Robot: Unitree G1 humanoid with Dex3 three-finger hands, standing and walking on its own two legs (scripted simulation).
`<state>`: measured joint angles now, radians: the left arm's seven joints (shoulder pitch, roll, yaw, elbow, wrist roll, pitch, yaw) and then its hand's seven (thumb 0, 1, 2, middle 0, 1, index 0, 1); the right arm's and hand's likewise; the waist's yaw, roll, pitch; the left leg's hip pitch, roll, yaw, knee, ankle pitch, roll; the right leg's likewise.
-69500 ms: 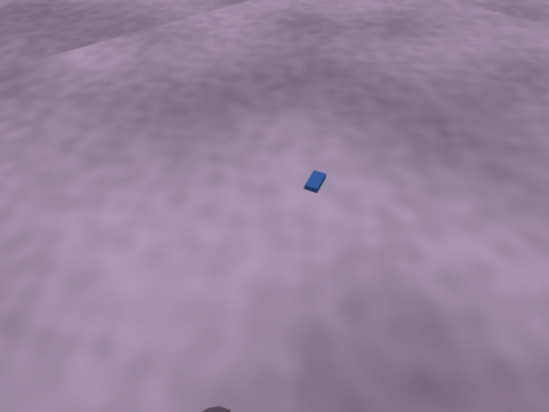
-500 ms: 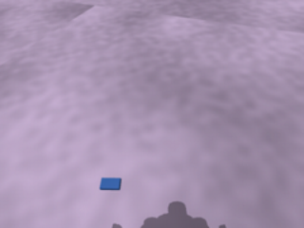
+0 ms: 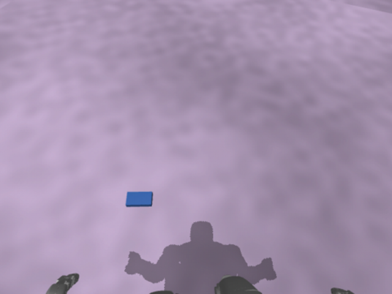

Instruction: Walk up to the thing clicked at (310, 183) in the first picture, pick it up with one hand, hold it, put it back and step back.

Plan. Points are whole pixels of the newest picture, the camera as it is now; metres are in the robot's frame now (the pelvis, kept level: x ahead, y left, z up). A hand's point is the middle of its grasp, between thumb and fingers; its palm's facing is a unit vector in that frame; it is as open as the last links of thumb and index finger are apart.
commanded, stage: step back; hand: left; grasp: from above
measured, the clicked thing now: (139, 199) +0.57 +0.28 -0.75
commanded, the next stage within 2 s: none
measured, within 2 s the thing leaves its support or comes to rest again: neither
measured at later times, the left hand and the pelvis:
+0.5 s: hand out of the picture +0.02 +0.26 -0.14, palm faces -0.01 -0.92 -0.38, open 7.4 cm; pelvis -0.11 +0.01 -0.01, yaw +1 degrees
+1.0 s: hand out of the picture -0.18 +0.26 -0.16, palm faces -0.09 -0.91 -0.40, open 7.4 cm; pelvis -0.27 -0.02 -0.02, yaw -6 degrees
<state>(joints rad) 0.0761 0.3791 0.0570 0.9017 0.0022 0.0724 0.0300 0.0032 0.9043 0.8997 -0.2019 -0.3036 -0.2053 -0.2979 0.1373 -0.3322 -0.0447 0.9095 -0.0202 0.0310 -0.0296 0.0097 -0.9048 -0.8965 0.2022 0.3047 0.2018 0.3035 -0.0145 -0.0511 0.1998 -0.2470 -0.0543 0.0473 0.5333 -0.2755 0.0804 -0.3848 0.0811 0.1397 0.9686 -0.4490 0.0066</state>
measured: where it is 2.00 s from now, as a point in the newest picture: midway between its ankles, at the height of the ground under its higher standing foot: outside the picture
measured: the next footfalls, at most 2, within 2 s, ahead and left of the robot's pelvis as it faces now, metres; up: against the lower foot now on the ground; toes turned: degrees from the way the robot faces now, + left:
right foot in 0.14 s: +0.00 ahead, -0.11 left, +0.00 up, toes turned +2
left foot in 0.54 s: -0.11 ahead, +0.13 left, +0.00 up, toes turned -2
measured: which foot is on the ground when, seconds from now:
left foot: down 0.00-0.20, up 0.22-0.52, down 0.54-1.00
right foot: up 0.00-0.12, down 0.14-0.56, up 0.58-0.96, down 0.98-1.00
